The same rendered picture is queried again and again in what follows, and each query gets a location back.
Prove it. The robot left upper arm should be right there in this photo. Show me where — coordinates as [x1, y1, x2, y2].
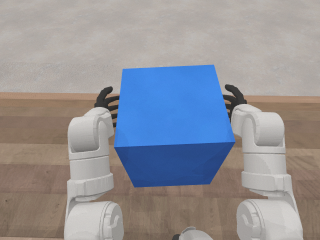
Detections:
[64, 201, 124, 240]

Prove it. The left robot hand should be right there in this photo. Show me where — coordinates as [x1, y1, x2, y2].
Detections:
[94, 86, 120, 128]

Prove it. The right robot hand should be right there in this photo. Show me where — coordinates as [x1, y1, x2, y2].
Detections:
[222, 84, 247, 124]

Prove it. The robot left forearm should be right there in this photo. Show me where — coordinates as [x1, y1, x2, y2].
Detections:
[64, 107, 114, 240]

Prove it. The carton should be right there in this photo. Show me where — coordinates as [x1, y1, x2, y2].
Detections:
[114, 64, 236, 188]

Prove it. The right robot shin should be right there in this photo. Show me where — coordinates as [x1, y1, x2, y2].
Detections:
[181, 226, 196, 234]

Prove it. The robot right upper arm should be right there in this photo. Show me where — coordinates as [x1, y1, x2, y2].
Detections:
[236, 199, 304, 240]

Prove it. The robot right forearm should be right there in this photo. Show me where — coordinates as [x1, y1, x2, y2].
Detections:
[231, 104, 303, 237]

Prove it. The robot right thigh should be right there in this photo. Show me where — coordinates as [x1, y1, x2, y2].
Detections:
[179, 230, 213, 240]

